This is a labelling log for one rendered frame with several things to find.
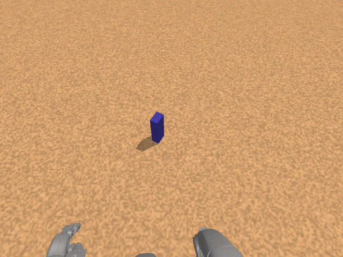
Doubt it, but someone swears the left robot hand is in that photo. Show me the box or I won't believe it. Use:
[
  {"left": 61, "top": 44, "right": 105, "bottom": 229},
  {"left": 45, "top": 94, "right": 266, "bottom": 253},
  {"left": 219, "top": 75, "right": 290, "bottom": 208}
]
[{"left": 46, "top": 223, "right": 87, "bottom": 257}]

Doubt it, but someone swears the carton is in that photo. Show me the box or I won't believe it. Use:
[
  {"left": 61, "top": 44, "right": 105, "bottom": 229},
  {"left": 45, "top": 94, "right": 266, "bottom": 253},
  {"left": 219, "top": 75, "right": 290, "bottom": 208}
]
[{"left": 150, "top": 112, "right": 164, "bottom": 143}]

